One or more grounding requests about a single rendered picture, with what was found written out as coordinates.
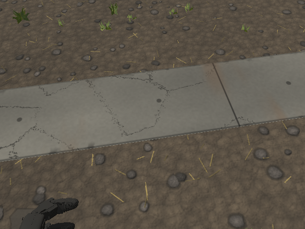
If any left robot hand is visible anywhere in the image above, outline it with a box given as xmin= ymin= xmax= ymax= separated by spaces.
xmin=19 ymin=198 xmax=79 ymax=229

